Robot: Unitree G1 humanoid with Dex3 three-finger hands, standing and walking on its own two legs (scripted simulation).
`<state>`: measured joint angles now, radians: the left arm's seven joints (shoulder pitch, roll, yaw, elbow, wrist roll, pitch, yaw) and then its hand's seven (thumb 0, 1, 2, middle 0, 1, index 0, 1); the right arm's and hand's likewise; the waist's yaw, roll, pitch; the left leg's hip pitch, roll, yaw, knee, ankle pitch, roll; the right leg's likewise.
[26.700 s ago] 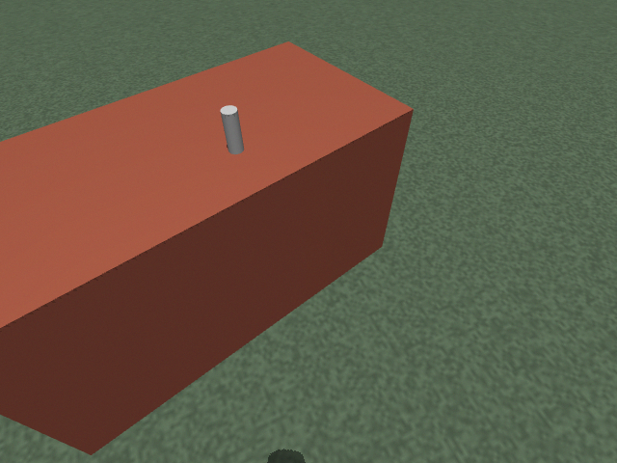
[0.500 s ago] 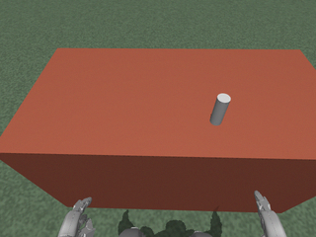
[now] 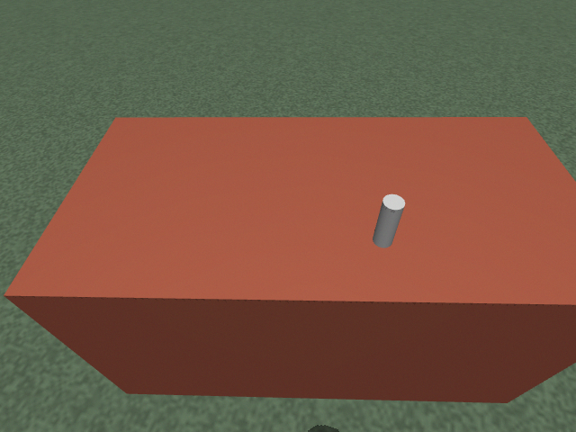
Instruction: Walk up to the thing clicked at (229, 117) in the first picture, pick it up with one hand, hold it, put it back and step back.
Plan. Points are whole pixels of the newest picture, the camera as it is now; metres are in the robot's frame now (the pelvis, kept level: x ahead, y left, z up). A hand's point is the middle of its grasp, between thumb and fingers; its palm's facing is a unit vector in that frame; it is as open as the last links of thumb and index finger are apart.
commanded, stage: stand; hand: right
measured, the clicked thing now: (387, 222) +0.51 -0.15 -0.05
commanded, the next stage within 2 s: none
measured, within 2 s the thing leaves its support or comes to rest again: neither
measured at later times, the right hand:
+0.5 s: hand out of the picture +0.05 -0.24 -0.14, palm faces -0.02 +0.94 -0.34, open 7.6 cm
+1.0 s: hand out of the picture +0.08 -0.24 -0.14, palm faces -0.02 +0.94 -0.35, open 7.4 cm
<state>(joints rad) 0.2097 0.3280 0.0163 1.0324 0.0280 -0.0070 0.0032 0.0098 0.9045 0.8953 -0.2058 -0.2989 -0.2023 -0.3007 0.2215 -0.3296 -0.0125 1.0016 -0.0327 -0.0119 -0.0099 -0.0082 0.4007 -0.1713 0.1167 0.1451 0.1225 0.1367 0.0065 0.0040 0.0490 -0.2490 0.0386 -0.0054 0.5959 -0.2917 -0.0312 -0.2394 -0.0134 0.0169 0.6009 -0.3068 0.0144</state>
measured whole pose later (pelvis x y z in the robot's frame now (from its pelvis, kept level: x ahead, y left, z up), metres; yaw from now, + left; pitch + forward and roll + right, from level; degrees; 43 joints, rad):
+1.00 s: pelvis +0.01 +0.01 +0.02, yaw +0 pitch -3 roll +0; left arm 0.11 0.34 0.01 1.16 0.01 -0.02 0.00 0.01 0.91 0.89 -0.21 -0.30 -0.20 -0.30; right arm 0.11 -0.34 0.00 1.15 -0.01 -0.01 0.00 0.00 -0.90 -0.89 0.20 0.30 0.21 0.30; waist 0.00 -0.01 0.07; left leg -0.12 0.03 0.01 0.36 -0.18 -0.02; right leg -0.11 -0.02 0.02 0.35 -0.18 0.03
